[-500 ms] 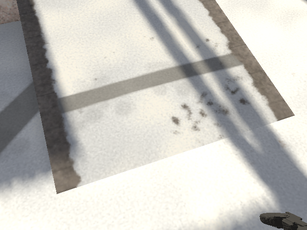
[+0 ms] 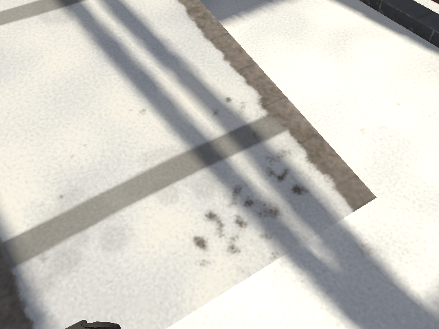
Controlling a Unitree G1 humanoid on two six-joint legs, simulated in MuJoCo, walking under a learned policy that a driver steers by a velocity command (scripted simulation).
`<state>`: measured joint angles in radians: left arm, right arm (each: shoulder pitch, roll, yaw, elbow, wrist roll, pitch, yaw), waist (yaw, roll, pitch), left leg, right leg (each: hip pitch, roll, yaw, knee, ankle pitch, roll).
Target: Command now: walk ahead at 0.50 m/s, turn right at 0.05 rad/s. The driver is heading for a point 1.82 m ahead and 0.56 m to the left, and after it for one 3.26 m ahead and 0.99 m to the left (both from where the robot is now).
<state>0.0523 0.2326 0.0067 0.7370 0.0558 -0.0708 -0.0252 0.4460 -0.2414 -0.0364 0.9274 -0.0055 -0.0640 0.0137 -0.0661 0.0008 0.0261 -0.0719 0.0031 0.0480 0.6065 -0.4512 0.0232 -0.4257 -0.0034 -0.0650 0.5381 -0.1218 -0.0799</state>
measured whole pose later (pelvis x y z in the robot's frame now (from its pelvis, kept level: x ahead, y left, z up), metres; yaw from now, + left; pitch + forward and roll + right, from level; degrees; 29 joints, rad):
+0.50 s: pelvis +0.26 +0.01 +0.00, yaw +0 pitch +1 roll -2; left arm 0.46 0.23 0.03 1.01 0.02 -0.08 0.00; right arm 0.04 -0.23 -0.02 0.79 -0.03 -0.05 0.02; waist 0.06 0.02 0.04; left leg -0.47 0.02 0.08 0.53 -0.12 0.09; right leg 0.12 0.05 -0.06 0.28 -0.41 -0.04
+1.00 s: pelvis +0.52 +0.02 +0.01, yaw +2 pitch +1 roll +1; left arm 0.02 0.20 0.01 0.86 0.03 -0.04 -0.03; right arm 0.48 -0.18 -0.03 1.03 -0.02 -0.08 -0.01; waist -0.07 -0.03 0.05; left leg 0.11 -0.06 0.06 0.19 -0.31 0.05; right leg -0.58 -0.06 -0.07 0.65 -0.12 -0.04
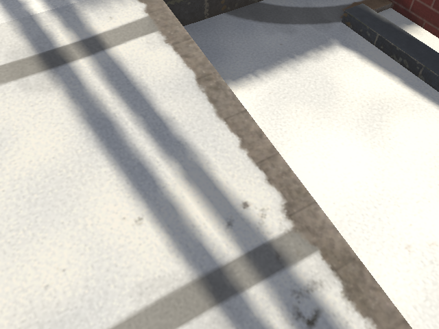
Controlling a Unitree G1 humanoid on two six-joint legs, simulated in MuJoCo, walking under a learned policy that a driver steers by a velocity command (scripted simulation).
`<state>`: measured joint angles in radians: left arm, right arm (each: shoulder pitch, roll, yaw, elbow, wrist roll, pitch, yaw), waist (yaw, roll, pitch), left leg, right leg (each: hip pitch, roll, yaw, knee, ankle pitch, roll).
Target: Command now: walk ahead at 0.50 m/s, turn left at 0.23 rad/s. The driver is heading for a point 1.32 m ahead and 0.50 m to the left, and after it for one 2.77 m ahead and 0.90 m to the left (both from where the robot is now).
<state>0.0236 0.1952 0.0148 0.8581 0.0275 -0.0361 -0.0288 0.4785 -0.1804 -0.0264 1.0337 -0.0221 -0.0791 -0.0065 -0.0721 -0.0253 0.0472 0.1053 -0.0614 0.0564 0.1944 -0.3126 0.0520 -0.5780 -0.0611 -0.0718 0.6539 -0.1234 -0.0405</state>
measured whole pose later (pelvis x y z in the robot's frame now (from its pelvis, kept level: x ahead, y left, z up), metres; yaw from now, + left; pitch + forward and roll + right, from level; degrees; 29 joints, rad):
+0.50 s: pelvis +0.24 -0.01 +0.01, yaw +15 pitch +1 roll -1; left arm 0.47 0.15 0.03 1.04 0.04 -0.09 0.03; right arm 0.06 -0.18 -0.06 0.81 -0.05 0.03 0.04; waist 0.01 0.03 0.01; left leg -0.87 0.07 0.05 1.29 -0.24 0.08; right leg 0.05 -0.02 -0.31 0.22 -0.43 0.06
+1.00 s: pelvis +0.49 +0.13 +0.07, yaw +33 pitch +3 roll -1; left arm 0.03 0.22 0.02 0.66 0.06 0.00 -0.02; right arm 0.42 -0.24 -0.06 0.84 -0.01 -0.06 -0.02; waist -0.07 -0.04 0.00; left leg -0.06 -0.16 -0.11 0.26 -0.39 0.15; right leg -0.92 -0.13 -0.02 1.26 -0.23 0.05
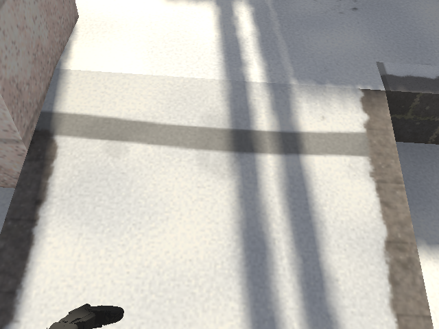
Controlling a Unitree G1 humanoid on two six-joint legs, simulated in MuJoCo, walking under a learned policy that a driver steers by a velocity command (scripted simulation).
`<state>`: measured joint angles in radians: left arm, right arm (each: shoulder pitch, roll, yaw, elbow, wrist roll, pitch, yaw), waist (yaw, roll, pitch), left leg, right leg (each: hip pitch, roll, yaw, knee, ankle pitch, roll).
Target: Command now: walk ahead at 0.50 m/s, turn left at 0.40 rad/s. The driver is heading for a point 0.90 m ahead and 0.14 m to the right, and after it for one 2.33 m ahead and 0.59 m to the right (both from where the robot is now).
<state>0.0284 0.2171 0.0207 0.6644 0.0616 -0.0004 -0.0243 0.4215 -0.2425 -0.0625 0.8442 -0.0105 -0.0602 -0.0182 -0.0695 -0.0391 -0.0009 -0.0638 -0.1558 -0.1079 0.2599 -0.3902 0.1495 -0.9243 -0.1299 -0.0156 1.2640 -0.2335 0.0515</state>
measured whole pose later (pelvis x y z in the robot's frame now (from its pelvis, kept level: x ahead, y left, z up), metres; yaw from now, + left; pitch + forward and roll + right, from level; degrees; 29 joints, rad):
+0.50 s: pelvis +0.31 -0.03 +0.06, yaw +4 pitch +2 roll -1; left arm 0.47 0.19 0.04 0.91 0.02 -0.08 0.00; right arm 0.11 -0.21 -0.01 0.67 -0.05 -0.02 0.04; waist 0.03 0.06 -0.01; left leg -0.84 0.09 0.00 1.25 -0.18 0.04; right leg -0.07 0.09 -0.08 0.24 -0.37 -0.11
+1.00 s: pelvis +0.59 +0.02 +0.10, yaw -2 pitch +1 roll +0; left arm 0.18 0.23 0.06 0.75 0.03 0.00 -0.03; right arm 0.43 -0.21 -0.04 0.90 -0.03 -0.09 0.00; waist -0.02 -0.05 -0.02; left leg -0.07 -0.06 0.18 0.26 -0.38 0.05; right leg -0.86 -0.05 0.06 1.38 -0.18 -0.05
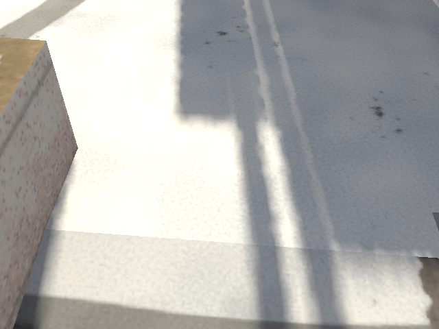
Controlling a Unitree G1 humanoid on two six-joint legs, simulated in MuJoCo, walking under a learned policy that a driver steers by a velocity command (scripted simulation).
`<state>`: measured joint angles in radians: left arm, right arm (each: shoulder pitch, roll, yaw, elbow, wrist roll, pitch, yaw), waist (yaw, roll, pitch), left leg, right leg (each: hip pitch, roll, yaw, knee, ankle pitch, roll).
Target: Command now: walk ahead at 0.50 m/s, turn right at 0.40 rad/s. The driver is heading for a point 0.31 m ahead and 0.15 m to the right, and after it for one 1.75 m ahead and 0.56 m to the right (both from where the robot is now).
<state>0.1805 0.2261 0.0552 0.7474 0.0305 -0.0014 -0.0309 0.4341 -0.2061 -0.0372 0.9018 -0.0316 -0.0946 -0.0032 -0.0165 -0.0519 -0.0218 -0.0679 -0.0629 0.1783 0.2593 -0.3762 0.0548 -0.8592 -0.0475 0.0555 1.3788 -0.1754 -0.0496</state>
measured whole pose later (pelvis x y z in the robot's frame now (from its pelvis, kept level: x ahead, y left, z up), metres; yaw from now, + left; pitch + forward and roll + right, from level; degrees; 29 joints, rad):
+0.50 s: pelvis +0.26 -0.05 +0.04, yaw -17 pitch +2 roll +1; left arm 0.29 0.28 0.07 0.76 0.01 -0.02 0.01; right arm 0.08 -0.22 -0.02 0.64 -0.04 -0.02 -0.02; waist 0.02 0.00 0.06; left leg -0.74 0.07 -0.05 1.37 -0.34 -0.04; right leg -0.28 0.17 0.03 0.44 -0.34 -0.14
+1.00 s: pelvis +0.41 -0.02 +0.05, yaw -31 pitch +1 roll +0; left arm 0.27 0.27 0.06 0.69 0.03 0.03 0.03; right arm 0.15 -0.21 0.00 0.60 -0.01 0.03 -0.04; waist 0.01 -0.04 0.04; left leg -0.47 -0.04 0.05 0.75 -0.45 0.15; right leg -0.33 0.18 0.20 1.03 -0.58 0.01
